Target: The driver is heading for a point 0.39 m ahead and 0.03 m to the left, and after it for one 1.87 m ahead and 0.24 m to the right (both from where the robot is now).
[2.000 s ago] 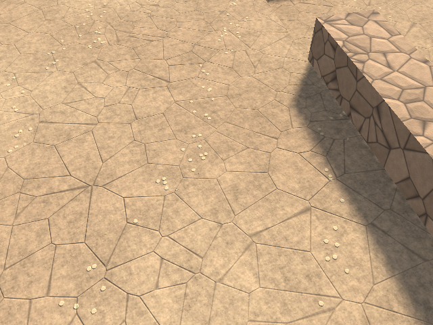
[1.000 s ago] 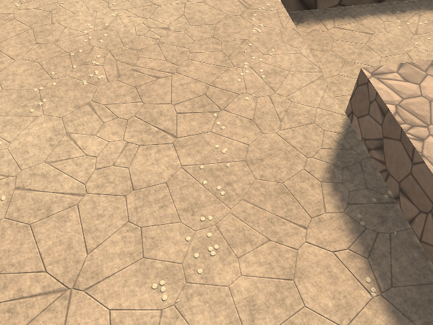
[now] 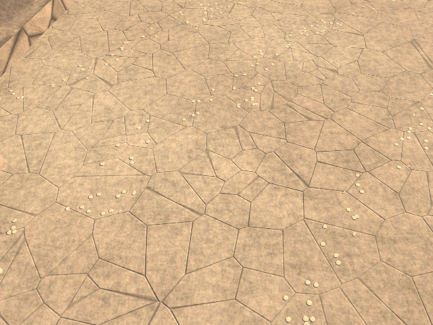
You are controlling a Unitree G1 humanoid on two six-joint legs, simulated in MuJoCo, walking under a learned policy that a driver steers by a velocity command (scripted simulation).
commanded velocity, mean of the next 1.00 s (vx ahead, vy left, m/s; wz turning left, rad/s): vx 0.47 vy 0.00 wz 0.04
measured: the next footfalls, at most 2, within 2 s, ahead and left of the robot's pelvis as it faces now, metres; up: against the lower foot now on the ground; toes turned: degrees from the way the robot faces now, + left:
left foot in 0.38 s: +0.30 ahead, +0.22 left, +0.00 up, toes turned +15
right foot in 0.94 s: +0.66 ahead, +0.05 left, +0.00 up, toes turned -2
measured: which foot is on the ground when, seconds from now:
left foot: up 0.00-0.36, down 0.38-0.94, up 0.96-1.00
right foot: down 0.00-0.40, up 0.42-0.92, down 0.94-1.00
